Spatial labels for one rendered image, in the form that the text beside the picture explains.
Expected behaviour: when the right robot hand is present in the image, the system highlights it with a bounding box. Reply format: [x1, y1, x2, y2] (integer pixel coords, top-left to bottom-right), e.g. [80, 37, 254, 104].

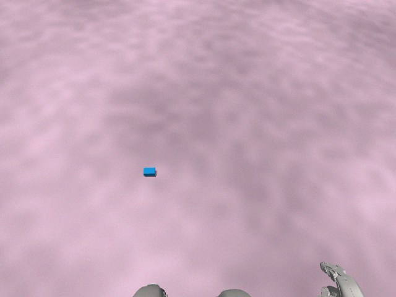
[317, 262, 365, 297]

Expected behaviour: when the small box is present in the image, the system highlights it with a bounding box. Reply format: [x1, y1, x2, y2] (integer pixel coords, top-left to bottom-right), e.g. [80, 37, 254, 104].
[144, 168, 155, 176]

